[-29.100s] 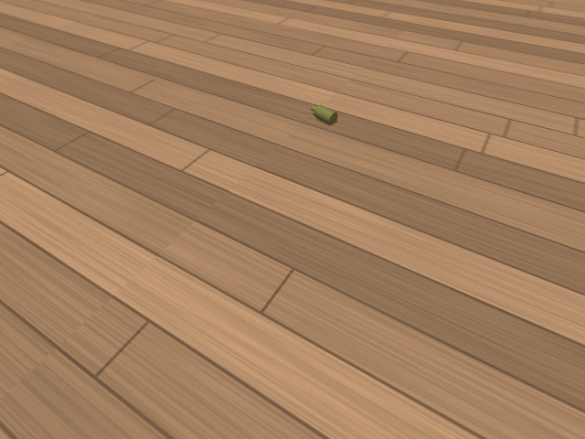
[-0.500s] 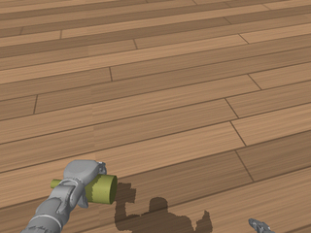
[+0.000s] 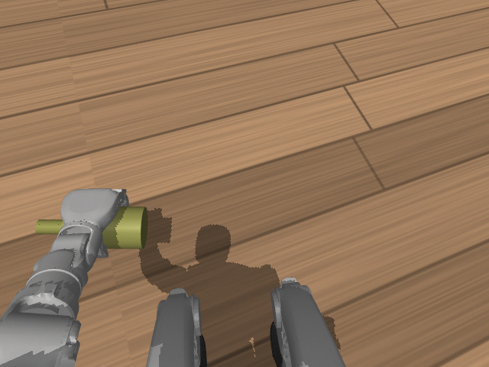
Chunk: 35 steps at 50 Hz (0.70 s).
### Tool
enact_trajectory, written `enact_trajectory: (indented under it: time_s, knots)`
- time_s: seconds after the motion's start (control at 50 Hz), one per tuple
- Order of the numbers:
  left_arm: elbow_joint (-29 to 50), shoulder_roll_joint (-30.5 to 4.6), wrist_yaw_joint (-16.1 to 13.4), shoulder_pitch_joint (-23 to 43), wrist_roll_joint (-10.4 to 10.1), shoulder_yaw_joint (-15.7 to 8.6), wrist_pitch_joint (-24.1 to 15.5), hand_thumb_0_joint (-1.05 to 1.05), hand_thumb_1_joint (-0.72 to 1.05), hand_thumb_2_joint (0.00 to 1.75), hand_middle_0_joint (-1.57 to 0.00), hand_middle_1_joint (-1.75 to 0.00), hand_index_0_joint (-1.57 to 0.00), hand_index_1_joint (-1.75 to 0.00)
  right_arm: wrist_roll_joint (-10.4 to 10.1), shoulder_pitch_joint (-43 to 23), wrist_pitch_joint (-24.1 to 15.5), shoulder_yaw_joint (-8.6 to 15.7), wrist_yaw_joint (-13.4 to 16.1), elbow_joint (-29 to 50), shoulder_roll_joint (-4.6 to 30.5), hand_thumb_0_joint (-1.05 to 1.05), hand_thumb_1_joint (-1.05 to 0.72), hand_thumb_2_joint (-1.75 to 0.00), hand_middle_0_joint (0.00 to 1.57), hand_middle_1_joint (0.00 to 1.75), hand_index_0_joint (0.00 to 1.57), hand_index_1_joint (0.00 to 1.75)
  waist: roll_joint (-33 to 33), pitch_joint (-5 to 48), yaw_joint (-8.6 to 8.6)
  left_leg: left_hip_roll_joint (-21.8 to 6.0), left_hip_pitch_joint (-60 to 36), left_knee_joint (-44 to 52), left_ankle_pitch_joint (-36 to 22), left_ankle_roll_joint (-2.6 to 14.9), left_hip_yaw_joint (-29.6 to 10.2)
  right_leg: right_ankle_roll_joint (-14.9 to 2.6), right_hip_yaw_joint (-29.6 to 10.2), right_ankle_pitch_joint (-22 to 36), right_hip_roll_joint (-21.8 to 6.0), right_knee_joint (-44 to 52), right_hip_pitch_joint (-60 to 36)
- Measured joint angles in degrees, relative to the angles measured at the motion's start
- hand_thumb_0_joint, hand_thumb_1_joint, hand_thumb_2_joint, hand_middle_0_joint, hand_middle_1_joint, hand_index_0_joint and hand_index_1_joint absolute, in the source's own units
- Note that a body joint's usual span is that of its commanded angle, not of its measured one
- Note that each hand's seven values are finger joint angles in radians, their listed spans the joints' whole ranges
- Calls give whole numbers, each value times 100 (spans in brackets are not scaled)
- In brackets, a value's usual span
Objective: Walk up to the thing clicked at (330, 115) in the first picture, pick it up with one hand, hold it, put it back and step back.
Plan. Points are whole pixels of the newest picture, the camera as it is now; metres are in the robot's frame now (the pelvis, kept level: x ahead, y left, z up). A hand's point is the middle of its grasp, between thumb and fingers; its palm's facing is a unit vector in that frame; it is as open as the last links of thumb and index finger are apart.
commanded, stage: crouch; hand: left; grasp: from above
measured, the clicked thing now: (93, 227) +0.41 +0.27 -0.16
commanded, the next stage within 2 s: lower in 1.04 s
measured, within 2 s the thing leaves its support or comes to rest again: neither
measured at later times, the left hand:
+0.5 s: hand (120, 236) +0.43 +0.26 -0.30, palm faces -0.45 +0.00 -0.89, open 10.7 cm
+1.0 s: hand (127, 240) +0.43 +0.26 -0.37, palm faces -0.48 -0.01 -0.88, open 10.6 cm
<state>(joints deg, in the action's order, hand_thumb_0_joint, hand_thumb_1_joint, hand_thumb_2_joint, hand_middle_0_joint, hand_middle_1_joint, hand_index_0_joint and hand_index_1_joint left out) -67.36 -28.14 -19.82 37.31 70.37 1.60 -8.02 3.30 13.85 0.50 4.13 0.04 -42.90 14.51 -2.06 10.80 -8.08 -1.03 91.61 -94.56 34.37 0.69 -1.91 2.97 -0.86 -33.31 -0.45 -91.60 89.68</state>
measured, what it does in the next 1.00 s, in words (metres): lowers itself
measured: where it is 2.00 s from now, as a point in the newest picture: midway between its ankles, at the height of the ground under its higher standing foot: outside the picture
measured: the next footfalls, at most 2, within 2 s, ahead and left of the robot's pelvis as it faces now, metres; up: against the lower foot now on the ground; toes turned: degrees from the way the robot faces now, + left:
none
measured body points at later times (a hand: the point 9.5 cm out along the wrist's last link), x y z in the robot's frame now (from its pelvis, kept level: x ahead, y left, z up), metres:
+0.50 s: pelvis -0.01 -0.01 -0.13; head +0.22 +0.04 +0.26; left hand +0.45 +0.25 -0.25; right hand +0.05 -0.29 -0.24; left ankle +0.07 +0.11 -0.53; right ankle +0.07 -0.15 -0.53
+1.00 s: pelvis -0.02 -0.01 -0.19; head +0.22 +0.04 +0.18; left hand +0.45 +0.26 -0.32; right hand +0.01 -0.29 -0.30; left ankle +0.07 +0.11 -0.53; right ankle +0.07 -0.15 -0.53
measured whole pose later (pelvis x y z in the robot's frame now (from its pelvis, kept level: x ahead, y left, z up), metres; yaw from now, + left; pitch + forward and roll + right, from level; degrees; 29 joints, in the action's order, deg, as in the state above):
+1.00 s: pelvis -0.02 -0.01 -0.19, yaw -4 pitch +35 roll -7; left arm -80.4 -41.7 -22.3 51.2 76.4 -7.1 -16.3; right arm 8.3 9.9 -2.7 -0.4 -8.4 -43.7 15.0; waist 0.6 4.5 -12.6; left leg 0.1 127.9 -131.6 39.3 -0.7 -7.1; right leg 3.1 2.0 -38.5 0.8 -126.9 124.1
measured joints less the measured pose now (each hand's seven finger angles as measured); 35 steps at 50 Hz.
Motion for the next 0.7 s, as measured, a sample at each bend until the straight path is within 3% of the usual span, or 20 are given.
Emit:
enact_trajectory:
  time_s: [0.14,0.4,0.7]
  knots:
    - [-207,-227,39,246,48,-217,-227,-1,-8,49,-66,-51,-69,-53,100,-105,-177,-159,-164,-14,-91,1,-90,-89,20,30,21,30,-25,1,-100,55,1131,-922,151,6,-88,16,45,-187,-21,-896,1069]
    - [-744,-671,-315,879,451,-502,-491,-1,-10,51,-67,-49,-70,-51,338,-414,-403,-285,-509,18,-11,0,-90,-89,20,30,21,30,136,-131,-242,124,2390,-2175,391,-103,-343,-14,226,-474,-23,-2102,2231]
    - [-934,-1059,-172,1176,424,-789,-577,-1,-10,50,-67,-49,-70,-51,419,-384,-360,-321,-768,33,85,0,-91,-90,20,30,20,30,184,-468,-346,86,3085,-3054,528,-143,-450,-8,267,-558,75,-2933,2936]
